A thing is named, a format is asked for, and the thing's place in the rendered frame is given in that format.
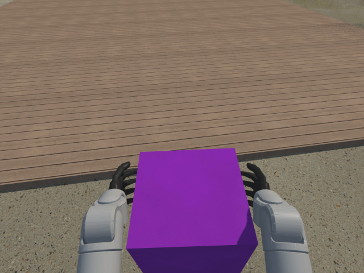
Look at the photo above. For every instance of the right robot hand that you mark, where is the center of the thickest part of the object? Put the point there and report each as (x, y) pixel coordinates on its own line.
(258, 178)

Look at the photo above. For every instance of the robot right forearm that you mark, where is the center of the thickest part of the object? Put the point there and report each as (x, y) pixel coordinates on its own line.
(283, 234)

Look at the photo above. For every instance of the carton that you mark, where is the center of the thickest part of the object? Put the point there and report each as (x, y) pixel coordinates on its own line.
(190, 213)

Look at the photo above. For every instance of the left robot hand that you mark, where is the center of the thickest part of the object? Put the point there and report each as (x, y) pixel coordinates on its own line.
(118, 180)

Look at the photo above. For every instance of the robot left forearm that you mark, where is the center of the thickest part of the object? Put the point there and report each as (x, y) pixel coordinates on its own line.
(101, 239)

